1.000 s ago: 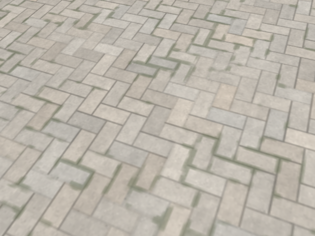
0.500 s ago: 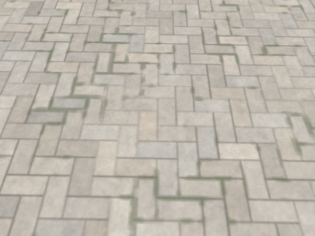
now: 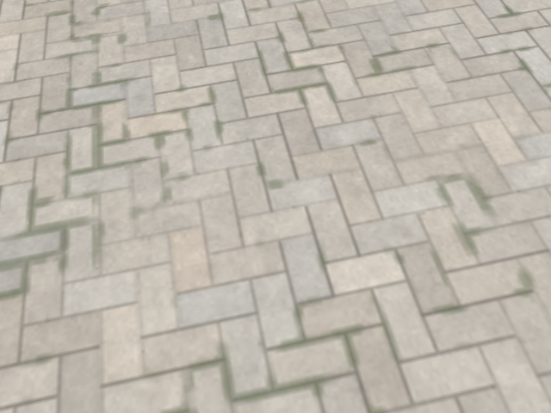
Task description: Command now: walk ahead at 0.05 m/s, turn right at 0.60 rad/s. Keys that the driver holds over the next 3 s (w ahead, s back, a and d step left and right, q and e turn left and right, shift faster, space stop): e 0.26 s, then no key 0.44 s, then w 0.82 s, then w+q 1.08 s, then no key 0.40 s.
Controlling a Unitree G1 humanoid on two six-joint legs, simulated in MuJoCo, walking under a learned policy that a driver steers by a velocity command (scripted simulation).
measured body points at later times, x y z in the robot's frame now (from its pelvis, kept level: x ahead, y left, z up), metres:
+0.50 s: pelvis +0.03 +0.03 +0.01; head +0.06 +0.03 +0.45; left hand +0.25 +0.26 -0.09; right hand +0.08 -0.27 -0.10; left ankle +0.07 +0.16 -0.73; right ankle -0.01 -0.10 -0.71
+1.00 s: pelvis +0.08 +0.02 +0.00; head +0.10 +0.04 +0.45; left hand +0.22 +0.27 -0.13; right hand +0.12 -0.29 -0.10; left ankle +0.13 +0.12 -0.74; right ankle -0.01 -0.10 -0.73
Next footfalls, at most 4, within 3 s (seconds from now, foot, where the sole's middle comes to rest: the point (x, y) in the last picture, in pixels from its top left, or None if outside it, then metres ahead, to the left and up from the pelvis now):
0.16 left None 0.11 0.15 -0.77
0.54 right None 0.03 -0.11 -0.77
1.00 left None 0.17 0.11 -0.77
1.50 right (391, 391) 0.47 -0.19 -0.77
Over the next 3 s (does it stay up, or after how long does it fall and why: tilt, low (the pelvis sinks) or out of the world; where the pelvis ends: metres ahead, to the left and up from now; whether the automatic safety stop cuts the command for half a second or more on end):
stays up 1.11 -0.04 0.00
